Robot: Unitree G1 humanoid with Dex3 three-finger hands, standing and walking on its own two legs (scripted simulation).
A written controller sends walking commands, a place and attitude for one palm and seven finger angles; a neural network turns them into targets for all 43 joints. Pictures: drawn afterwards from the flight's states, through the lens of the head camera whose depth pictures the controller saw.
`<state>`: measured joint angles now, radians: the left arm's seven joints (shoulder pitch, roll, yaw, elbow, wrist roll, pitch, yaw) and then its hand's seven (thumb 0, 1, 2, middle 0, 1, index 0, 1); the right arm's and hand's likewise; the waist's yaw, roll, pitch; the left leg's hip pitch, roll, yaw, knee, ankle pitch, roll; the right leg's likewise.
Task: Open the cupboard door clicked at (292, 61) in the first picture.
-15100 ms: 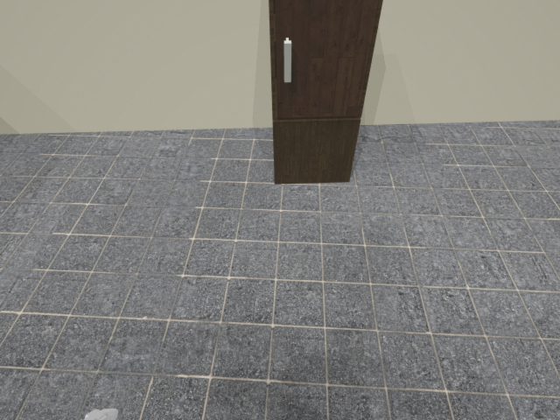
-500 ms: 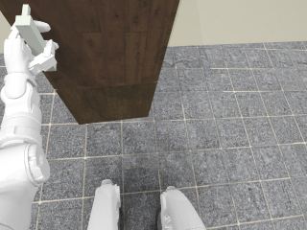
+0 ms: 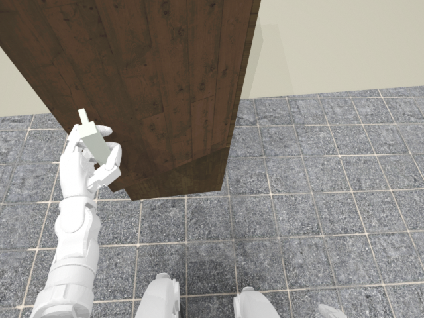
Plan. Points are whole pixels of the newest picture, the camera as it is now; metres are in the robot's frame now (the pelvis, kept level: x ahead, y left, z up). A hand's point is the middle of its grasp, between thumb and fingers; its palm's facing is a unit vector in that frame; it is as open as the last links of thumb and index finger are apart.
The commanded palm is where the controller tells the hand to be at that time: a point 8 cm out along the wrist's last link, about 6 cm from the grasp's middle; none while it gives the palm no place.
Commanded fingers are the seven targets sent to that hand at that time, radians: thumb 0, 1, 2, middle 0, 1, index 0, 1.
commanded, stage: pull the door open along its arc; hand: left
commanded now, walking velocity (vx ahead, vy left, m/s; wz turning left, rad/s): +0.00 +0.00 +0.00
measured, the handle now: (98, 143) +0.43 +0.22 +0.02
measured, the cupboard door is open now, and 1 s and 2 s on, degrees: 18 48 49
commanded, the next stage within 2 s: open thumb and fingers to let go in 0.46 s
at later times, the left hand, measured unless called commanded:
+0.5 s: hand (184, 223) +0.28 +0.05 +0.03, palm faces +0.40 -0.92 -0.02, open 6.7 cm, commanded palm +0.22 +0.09 +0.02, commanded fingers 0.00 0.90 0.90 -0.40 -1.35 -0.40 -1.35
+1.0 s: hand (182, 219) +0.29 +0.06 +0.02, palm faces +0.48 -0.88 -0.02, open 11.0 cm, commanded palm +0.23 +0.10 +0.02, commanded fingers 0.00 -0.50 0.30 -0.29 -1.15 -0.29 -1.15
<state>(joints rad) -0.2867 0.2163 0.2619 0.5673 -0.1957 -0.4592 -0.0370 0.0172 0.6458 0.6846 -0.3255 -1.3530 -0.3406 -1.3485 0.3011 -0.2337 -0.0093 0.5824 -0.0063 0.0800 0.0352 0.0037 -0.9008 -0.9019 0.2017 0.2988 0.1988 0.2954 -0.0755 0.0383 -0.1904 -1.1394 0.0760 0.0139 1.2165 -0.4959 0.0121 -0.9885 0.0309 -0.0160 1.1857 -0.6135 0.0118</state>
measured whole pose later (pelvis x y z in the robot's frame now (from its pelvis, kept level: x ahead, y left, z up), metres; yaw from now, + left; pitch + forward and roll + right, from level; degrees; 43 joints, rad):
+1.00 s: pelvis -0.01 -0.06 +0.00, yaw +6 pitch +19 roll +2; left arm 0.06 -0.10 -0.12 0.32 0.08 -0.46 0.55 0.01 -0.06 0.48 -0.32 -1.24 -0.34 -1.25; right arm 0.19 -0.20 -0.02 0.63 -0.09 -0.01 0.01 0.01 -0.90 -0.90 0.20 0.30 0.20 0.30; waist -0.01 0.03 -0.21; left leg -1.07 0.03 -0.05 1.19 -0.45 -0.06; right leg -0.94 0.00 -0.09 1.26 -0.67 -0.08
